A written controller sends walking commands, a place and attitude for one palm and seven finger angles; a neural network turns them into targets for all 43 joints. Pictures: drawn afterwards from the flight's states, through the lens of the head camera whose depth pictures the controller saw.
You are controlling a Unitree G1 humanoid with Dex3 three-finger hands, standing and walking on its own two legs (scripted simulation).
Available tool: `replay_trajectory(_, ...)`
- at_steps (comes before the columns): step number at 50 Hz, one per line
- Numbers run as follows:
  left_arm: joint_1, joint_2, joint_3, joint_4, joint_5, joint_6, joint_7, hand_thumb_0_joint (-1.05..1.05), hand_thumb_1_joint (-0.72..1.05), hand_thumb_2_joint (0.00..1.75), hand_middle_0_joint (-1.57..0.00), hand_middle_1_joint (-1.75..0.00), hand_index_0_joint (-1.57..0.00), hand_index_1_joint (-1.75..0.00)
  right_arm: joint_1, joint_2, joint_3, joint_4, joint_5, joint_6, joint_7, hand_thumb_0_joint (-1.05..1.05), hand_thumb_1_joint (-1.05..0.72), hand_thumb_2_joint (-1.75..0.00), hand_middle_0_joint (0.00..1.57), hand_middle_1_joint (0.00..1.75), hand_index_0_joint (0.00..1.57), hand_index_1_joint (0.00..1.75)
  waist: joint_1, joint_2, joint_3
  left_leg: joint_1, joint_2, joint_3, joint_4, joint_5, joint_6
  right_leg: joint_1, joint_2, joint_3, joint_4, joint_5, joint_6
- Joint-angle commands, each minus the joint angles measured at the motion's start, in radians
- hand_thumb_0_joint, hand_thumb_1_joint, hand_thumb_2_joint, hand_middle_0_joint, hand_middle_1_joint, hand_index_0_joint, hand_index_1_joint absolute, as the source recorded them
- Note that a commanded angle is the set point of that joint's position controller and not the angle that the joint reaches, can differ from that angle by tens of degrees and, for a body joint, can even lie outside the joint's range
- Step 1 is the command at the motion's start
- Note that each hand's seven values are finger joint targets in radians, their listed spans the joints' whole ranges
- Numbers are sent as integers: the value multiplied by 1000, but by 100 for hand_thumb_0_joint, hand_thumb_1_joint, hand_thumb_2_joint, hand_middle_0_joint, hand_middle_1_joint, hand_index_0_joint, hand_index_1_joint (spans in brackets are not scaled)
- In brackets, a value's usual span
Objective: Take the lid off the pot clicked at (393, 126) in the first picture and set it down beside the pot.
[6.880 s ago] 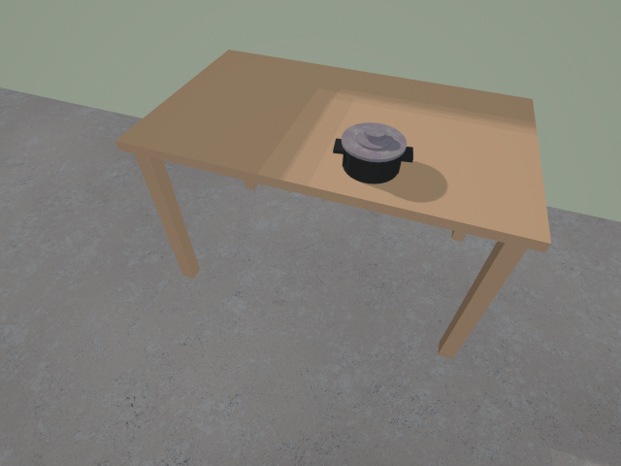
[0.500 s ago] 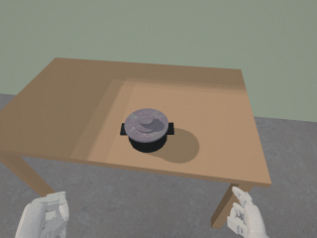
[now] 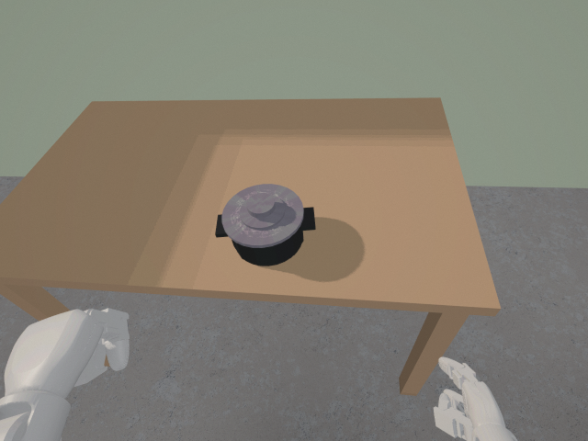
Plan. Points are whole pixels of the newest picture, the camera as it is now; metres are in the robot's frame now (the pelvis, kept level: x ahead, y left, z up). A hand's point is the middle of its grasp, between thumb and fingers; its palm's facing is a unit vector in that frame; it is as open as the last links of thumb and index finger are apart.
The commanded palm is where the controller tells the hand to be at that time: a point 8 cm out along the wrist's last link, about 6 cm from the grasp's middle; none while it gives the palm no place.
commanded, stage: reach forward and open the fingers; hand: left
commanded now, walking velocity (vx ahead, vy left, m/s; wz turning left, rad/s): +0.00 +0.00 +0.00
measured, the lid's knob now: (260, 205) +0.52 +0.14 -0.01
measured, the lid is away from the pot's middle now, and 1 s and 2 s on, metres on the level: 0.00 0.00 0.00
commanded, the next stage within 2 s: move the open hand above the knob in 0.88 s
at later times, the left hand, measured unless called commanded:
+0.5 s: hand (110, 336) +0.22 +0.27 +0.06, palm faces -0.28 -0.11 -0.95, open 6.8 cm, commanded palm +0.22 +0.27 +0.12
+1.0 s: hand (113, 297) +0.27 +0.28 +0.06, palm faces -0.23 -0.09 -0.97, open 10.1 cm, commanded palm +0.27 +0.28 +0.12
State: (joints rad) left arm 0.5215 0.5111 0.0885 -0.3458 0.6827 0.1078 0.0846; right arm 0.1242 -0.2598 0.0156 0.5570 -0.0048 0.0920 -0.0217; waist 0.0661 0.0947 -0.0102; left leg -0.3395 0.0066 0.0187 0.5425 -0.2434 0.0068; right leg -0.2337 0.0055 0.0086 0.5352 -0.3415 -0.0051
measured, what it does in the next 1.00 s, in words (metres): stands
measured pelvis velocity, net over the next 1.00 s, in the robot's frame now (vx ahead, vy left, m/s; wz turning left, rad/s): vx -0.01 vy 0.03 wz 0.03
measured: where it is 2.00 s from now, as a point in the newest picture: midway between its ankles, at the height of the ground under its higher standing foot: outside the picture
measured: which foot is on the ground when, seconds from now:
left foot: down 0.00-1.00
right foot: down 0.00-1.00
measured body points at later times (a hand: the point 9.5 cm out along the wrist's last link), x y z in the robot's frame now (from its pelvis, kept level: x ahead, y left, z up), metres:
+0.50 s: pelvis -0.01 +0.02 +0.01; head +0.02 -0.02 +0.45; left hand +0.23 +0.27 +0.11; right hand +0.19 -0.21 -0.10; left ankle +0.02 +0.12 -0.73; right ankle -0.04 -0.12 -0.73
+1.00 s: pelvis -0.01 +0.03 +0.01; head +0.02 +0.00 +0.45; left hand +0.28 +0.29 +0.11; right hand +0.19 -0.19 -0.10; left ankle +0.02 +0.12 -0.73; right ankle -0.04 -0.12 -0.73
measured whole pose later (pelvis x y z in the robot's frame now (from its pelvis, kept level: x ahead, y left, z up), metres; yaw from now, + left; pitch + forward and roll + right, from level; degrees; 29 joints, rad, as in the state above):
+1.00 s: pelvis -0.01 +0.03 +0.01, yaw +2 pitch +2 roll -1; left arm -0.02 0.56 -0.05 0.08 0.84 -0.01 -0.12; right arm 0.11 -0.26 0.01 0.59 0.05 0.14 0.02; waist 0.03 0.10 0.01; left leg -0.32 -0.04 0.00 0.47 -0.18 0.05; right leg -0.19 -0.04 -0.01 0.42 -0.27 0.04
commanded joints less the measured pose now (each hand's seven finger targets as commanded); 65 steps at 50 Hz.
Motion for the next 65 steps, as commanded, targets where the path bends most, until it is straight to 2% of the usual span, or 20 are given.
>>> replay_trajectory(1,-171,280,155,-101,147,-1,-11,0,58,97,-110,-117,-110,-117,-190,-96,-30,-168,25,-20,-11,0,-90,-90,20,30,20,30,2,-65,-199,158,-19,-8,-37,172,41,-25,-1,15,-107,239,-16)
replay_trajectory(7,-315,247,39,-41,71,-58,-187,0,39,107,-108,-86,-108,-86,-169,-91,-41,-166,44,-41,-34,0,-90,-90,20,30,20,30,-42,-85,-145,181,-39,-8,-47,173,63,-7,-16,-6,-137,309,13)
replay_trajectory(11,-390,416,173,-39,116,-116,-221,0,27,111,-103,-72,-103,-72,-173,-102,-34,-151,30,-43,-39,0,-90,-90,20,30,20,30,-19,-31,-155,224,-38,-26,-62,242,60,-2,-4,-11,-157,338,0)
replay_trajectory(16,-389,339,161,192,127,-148,-222,0,13,114,-97,-54,-97,-54,-143,-103,-34,-130,44,-17,-13,0,-90,-90,20,30,20,30,-18,-44,-38,177,-33,-18,-86,178,46,-44,4,-29,-182,254,-12)
replay_trajectory(19,-455,225,29,17,85,-166,-215,0,5,116,-93,-44,-93,-44,-150,-91,-50,-171,43,-19,3,0,-90,-90,20,30,20,30,-28,42,-167,251,-28,-28,-102,211,49,2,-2,-41,-172,250,-9)
replay_trajectory(22,-475,261,41,-25,103,-175,-204,0,-3,118,-89,-33,-89,-33,-136,-89,-54,-172,32,-31,3,0,-90,-90,20,30,20,30,-27,-2,-246,288,-20,-38,-100,249,54,23,5,-45,-166,267,-10)
replay_trajectory(26,-557,403,181,239,174,-152,-171,0,-14,121,-84,-19,-84,-19,-125,-119,-39,-110,43,-1,2,0,-90,-90,20,30,20,30,-20,-92,-99,192,-22,-42,-125,172,44,-26,17,-47,-187,198,-20)
replay_trajectory(32,-589,198,-34,-14,117,-158,-174,0,-22,123,-80,-8,-80,-8,-139,-87,-59,-156,39,-27,22,0,-90,-90,20,30,20,30,-27,58,-315,355,-7,-67,-114,348,46,26,6,-57,-155,281,-17)
replay_trajectory(36,-549,337,101,286,166,-118,-177,0,-23,124,-80,-8,-80,-8,-112,-128,-46,-108,49,-2,31,0,-90,-90,20,30,20,30,-28,-104,-128,218,-11,-59,-136,239,33,-23,26,-64,-171,242,-21)
replay_trajectory(37,-623,286,40,310,172,-109,-178,0,-23,124,-81,-8,-81,-8,-111,-119,-41,-109,53,11,28,0,-90,-90,20,30,20,30,-42,-109,-102,181,-13,-45,-150,179,35,-32,22,-71,-173,190,-18)
replay_trajectory(41,-877,351,52,73,183,-130,-162,0,-23,126,-81,-8,-81,-8,-161,-109,-43,-143,44,-3,17,0,-90,-90,20,30,20,30,-24,51,-279,311,-13,-76,-135,241,41,8,12,-51,-156,212,-31)
replay_trajectory(43,-760,292,18,47,149,-148,-164,0,-23,125,-81,-8,-81,-8,-131,-97,-53,-142,35,-22,20,0,-90,-90,20,30,20,30,-21,88,-372,395,-8,-93,-117,368,36,18,10,-58,-152,271,-25)
replay_trajectory(46,-578,260,39,335,141,-120,-182,0,-23,125,-81,-8,-81,-8,-85,-116,-50,-109,51,-5,36,0,-90,-90,20,30,20,30,-35,-61,-195,272,-7,-69,-116,321,29,-26,25,-69,-162,285,-21)
replay_trajectory(49,-826,233,-51,408,183,-85,-191,0,-24,126,-81,-8,-81,-8,-102,-133,-45,-100,65,33,32,0,-90,-90,20,30,20,30,-67,-110,-78,164,-12,-42,-151,123,31,-87,21,-73,-176,151,-17)
replay_trajectory(53,-1118,310,-74,34,169,-75,-217,0,-24,126,-81,-8,-81,-8,-153,-114,-52,-149,54,-12,17,0,-90,-90,20,30,20,30,-56,97,-412,402,-28,-96,-119,267,40,6,8,-50,-143,240,-29)
replay_trajectory(55,-972,336,-18,104,156,-95,-223,0,-24,126,-81,-8,-81,-8,-115,-114,-47,-131,41,-25,9,0,-90,-90,20,30,20,30,-48,81,-450,442,-25,-104,-100,392,37,22,14,-59,-140,310,-27)
replay_trajectory(56,-927,389,47,220,164,-97,-223,0,-24,126,-81,-8,-81,-8,-96,-121,-44,-116,44,-22,7,0,-90,-90,20,30,20,30,-51,31,-385,388,-25,-94,-96,374,37,25,22,-55,-147,320,-29)
replay_trajectory(60,-935,203,-107,650,179,-50,-233,0,-24,126,-81,-8,-81,-8,-62,-137,-29,-65,84,26,22,0,-90,-90,20,30,20,30,-77,-163,-42,132,-29,-42,-141,97,30,-108,28,-80,-167,158,-15)
replay_trajectory(62,-1058,140,-194,499,172,-28,-246,0,-24,126,-81,-8,-81,-8,-95,-131,-47,-106,83,30,31,0,-90,-90,20,30,20,30,-80,-82,-137,182,-35,-32,-138,104,39,-63,16,-63,-159,163,-20)
replay_trajectory(65,-1203,277,-112,174,170,-69,-244,0,-24,126,-81,-8,-81,-8,-122,-123,-56,-146,56,-2,25,0,-90,-90,20,30,20,30,-64,59,-446,394,-43,-72,-88,309,49,25,8,-44,-127,321,-30)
